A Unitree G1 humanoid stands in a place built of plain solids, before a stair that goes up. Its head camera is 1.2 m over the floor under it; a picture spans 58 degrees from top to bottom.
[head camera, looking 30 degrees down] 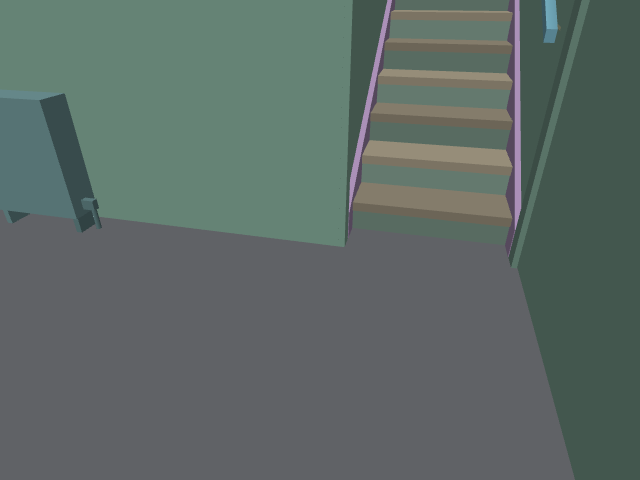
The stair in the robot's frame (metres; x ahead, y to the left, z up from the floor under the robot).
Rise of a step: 0.18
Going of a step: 0.28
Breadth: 0.84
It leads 14 degrees to the right of straight ahead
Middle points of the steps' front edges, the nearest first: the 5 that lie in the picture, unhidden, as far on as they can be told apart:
2.10 -0.59 0.17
2.38 -0.66 0.35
2.65 -0.73 0.53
2.93 -0.79 0.71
3.20 -0.86 0.88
